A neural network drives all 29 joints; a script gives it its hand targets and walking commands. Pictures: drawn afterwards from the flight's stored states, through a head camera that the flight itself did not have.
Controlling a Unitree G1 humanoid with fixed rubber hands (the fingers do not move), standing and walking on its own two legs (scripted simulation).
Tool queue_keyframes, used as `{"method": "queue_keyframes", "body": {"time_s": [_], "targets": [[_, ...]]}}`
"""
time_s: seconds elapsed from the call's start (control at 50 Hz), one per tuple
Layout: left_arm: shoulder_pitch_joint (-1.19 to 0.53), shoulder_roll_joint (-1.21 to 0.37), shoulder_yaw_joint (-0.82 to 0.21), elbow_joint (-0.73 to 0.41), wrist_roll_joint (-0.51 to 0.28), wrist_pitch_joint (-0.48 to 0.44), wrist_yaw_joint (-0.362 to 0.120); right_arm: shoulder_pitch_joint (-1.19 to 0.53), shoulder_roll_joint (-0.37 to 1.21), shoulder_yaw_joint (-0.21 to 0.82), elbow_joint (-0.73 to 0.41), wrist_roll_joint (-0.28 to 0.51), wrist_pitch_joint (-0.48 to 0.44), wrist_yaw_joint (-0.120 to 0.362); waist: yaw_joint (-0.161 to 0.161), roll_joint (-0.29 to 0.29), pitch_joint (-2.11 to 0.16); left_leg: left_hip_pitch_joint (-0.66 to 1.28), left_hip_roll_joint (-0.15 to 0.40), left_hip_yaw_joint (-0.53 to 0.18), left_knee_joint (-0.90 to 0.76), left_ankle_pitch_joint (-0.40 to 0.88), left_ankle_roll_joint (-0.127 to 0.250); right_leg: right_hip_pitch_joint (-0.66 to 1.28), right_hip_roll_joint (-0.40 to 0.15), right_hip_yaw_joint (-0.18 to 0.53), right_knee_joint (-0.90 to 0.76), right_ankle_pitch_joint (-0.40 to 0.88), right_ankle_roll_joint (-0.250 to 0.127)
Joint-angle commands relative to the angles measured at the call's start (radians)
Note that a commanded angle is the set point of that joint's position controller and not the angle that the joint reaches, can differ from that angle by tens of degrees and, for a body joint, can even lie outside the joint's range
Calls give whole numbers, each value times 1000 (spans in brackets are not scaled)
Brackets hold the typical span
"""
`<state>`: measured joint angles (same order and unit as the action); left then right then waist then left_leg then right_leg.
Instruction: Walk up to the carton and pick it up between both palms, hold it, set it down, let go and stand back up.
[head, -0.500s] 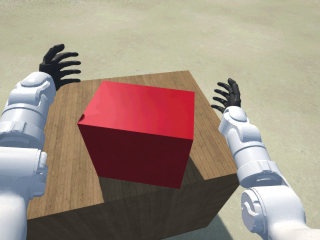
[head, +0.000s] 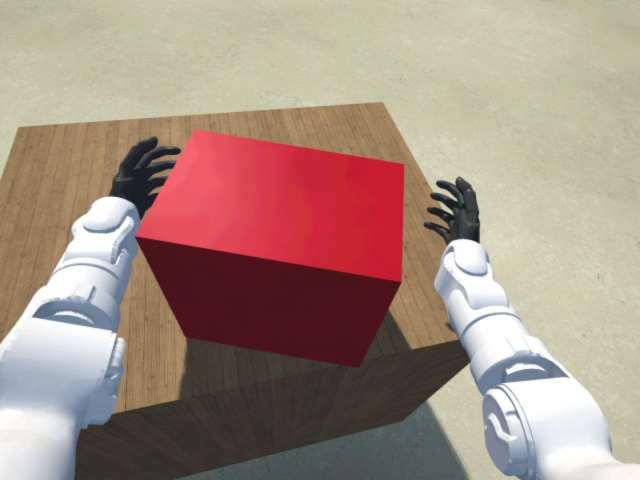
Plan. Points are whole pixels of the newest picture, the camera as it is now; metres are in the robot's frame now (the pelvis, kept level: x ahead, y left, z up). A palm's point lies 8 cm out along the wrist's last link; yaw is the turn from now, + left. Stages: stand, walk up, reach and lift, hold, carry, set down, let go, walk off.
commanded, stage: reach and lift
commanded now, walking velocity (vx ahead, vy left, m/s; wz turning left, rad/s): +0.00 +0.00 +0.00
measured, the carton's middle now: (284, 259) +0.41 +0.00 +0.03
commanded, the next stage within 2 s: none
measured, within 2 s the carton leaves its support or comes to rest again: leaves its support in 1.80 s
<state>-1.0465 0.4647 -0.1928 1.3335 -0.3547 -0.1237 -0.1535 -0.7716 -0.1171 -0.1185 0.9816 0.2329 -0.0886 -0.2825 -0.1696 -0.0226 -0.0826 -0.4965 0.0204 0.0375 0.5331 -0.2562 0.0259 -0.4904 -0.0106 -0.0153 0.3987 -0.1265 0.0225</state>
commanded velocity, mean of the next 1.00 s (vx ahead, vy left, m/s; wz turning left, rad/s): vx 0.00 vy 0.00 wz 0.00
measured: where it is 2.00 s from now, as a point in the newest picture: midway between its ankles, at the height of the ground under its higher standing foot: outside the picture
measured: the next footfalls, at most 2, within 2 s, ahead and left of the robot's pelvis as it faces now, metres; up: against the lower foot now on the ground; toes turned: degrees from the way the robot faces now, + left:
none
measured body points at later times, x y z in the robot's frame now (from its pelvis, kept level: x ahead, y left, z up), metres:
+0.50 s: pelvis -0.02 +0.01 +0.00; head +0.05 +0.04 +0.44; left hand +0.49 +0.16 +0.11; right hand +0.39 -0.19 +0.06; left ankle -0.01 +0.09 -0.74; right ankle +0.03 -0.14 -0.74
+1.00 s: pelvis -0.02 +0.01 +0.00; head +0.05 +0.05 +0.44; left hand +0.49 +0.16 +0.10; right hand +0.39 -0.19 +0.07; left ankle -0.01 +0.09 -0.74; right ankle +0.03 -0.14 -0.74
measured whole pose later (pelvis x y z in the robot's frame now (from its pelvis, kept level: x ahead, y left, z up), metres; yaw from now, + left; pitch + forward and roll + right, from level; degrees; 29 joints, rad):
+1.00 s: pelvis -0.02 +0.01 +0.00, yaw +0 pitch +15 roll -3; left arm -1.09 0.41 -0.18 1.32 -0.30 -0.07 -0.11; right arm -0.81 -0.01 -0.11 1.03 0.19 -0.10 -0.34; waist -0.17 -0.02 -0.13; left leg -0.58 0.02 0.04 0.58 -0.25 0.03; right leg -0.56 -0.01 -0.02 0.40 -0.10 0.02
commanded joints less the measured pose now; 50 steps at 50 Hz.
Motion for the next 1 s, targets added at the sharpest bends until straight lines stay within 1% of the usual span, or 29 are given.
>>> {"method": "queue_keyframes", "body": {"time_s": [0.0,0.04,0.08,0.12,0.16,0.18,0.2,0.22,0.26,0.28,0.32,0.34,0.38,0.44,0.46,0.5,0.52,0.56,0.58,0.62,0.68,0.7,0.72,0.74,0.76,0.8,0.86,0.9,0.98], "targets": [[-372,94,109,-164,62,-35,10,-289,-42,127,-149,56,-92,-2,-38,201,-777,379,-44,-36,122,604,-106,251,45,-47,68,551,-17],[-436,85,114,-320,58,-47,13,-302,-36,127,-228,71,-117,-6,-55,215,-877,407,-42,-36,141,675,-119,227,53,-49,72,561,-25],[-412,75,116,-235,83,-25,16,-334,-41,115,-139,58,-105,-24,-57,219,-748,373,-45,-38,134,617,-118,218,44,-45,67,540,-30],[-396,92,135,-281,65,-22,12,-318,-27,135,-171,69,-100,-35,-59,154,-740,337,-49,-24,117,589,-100,262,47,-47,64,566,-17],[-404,60,107,-315,62,-20,17,-331,-16,105,-151,44,-105,-36,-69,182,-753,370,-33,-38,129,627,-118,224,47,-55,64,526,-15],[-425,35,118,-230,57,-14,12,-375,31,133,-184,67,-96,-42,-40,146,-737,295,-41,-22,126,511,-91,228,33,-41,60,471,-16],[-406,61,132,-204,68,-15,7,-355,41,129,-196,52,-80,-44,-47,112,-697,234,-48,-17,102,448,-65,250,20,-34,61,476,-12],[-449,57,98,-213,45,-24,10,-402,49,126,-247,48,-69,-42,-41,135,-697,207,-45,-25,92,428,-64,259,19,-35,72,463,-14],[-439,-12,79,-180,60,-16,17,-451,78,87,-195,27,-70,-44,-47,129,-672,218,-31,-30,75,348,-67,203,30,-49,71,353,-17],[-445,-6,100,-130,65,-10,16,-439,68,104,-182,29,-46,-46,-35,77,-636,225,-28,-30,72,328,-54,179,31,-48,57,305,-24],[-534,-23,64,-175,58,-17,29,-478,88,68,-184,12,-35,-47,-62,155,-633,169,-32,-22,74,262,-51,119,22,-52,52,233,-25],[-503,-25,68,-193,42,-25,34,-466,98,70,-219,6,-45,-46,-47,141,-680,189,-26,-25,79,259,-50,124,26,-46,65,228,-28],[-512,-64,28,-218,39,-25,47,-486,98,34,-220,-2,-43,-44,-66,180,-731,274,-17,-43,86,308,-72,87,37,-66,78,259,-30],[-520,-75,36,-124,58,1,50,-528,111,-16,-175,-59,-28,-65,-93,176,-659,226,-22,-27,75,244,-74,84,39,-70,50,209,-30],[-510,-113,37,-134,62,10,48,-541,114,-9,-209,-75,-37,-68,-85,132,-658,226,-14,-31,71,261,-76,101,43,-78,52,233,-28],[-526,-115,37,-70,71,29,52,-552,102,-44,-161,-86,-28,-62,-76,184,-617,233,-7,-45,54,218,-91,64,43,-95,62,166,-38],[-560,-130,30,-107,68,21,57,-571,104,-46,-141,-86,-36,-69,-92,194,-622,216,8,-59,59,198,-96,42,47,-92,65,158,-38],[-523,-158,30,-168,78,25,64,-548,117,-33,-182,-79,-50,-66,-77,206,-677,302,2,-44,84,313,-115,48,50,-94,59,206,-31],[-494,-158,54,-156,93,29,59,-499,137,-43,-116,-92,-46,-66,-98,214,-678,317,-7,-39,103,319,-111,38,46,-88,57,212,-41],[-534,-180,36,-213,95,10,68,-506,131,-64,-189,-104,-72,-65,-96,256,-782,356,-3,-54,122,414,-136,-7,51,-103,68,237,-43],[-515,-134,96,-223,118,7,63,-488,169,-33,-145,-91,-54,-63,-68,210,-695,338,-11,-34,121,450,-120,60,50,-88,54,262,-34],[-504,-148,86,-220,121,12,61,-486,166,-13,-132,-64,-65,-55,-66,232,-691,386,-3,-45,122,482,-131,42,52,-94,52,258,-33],[-539,-148,86,-231,123,10,65,-531,175,-12,-158,-57,-66,-49,-49,249,-715,361,-5,-45,118,457,-132,49,44,-91,60,249,-34],[-498,-170,94,-202,162,21,61,-497,148,-38,-138,-87,-75,-54,-75,246,-714,383,-7,-52,106,463,-135,55,50,-97,32,280,-36],[-479,-178,106,-195,165,24,60,-465,146,-45,-132,-98,-78,-63,-71,258,-678,366,-7,-61,113,450,-136,39,52,-91,43,276,-39],[-516,-168,107,-134,142,19,48,-531,189,-23,-134,-80,-48,-63,-66,176,-606,287,-14,-29,97,372,-107,79,37,-86,39,245,-35],[-493,-178,115,-134,127,9,44,-504,179,-24,-184,-94,-54,-67,-75,143,-662,237,-26,-16,72,302,-81,135,32,-79,47,257,-22],[-522,-172,101,-169,123,-7,44,-530,189,-49,-216,-112,-59,-62,-61,181,-710,279,-20,-27,86,354,-99,108,32,-83,49,249,-29],[-515,-207,92,-192,130,1,51,-517,204,-46,-182,-103,-66,-62,-74,205,-735,300,-18,-25,103,388,-106,85,37,-93,45,257,-34]]}}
